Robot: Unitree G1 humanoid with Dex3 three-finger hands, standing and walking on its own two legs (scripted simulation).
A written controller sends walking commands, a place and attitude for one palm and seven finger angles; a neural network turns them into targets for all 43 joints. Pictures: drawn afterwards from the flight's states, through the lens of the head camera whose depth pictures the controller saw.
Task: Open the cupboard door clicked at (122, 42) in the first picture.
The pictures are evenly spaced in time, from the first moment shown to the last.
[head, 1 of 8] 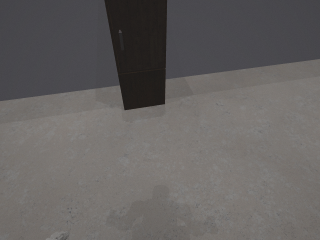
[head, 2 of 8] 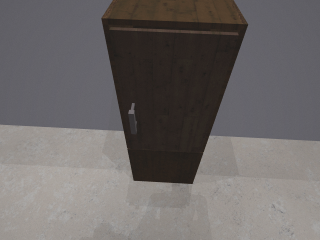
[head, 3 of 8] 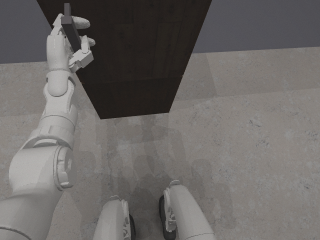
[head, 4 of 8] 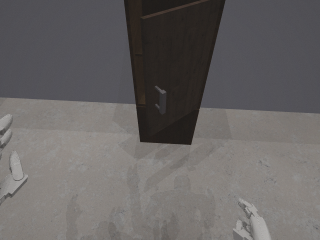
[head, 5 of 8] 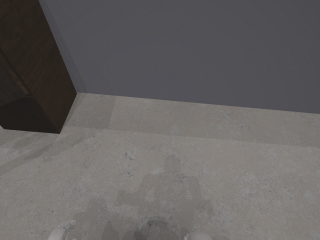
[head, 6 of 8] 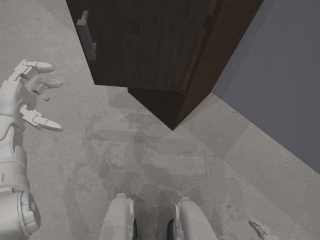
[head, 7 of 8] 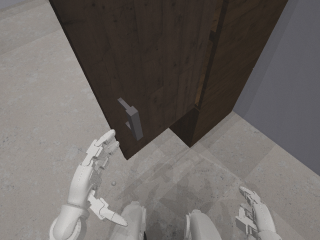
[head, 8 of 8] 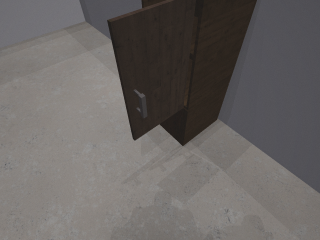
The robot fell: no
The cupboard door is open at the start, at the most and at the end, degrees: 0 92 91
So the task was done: yes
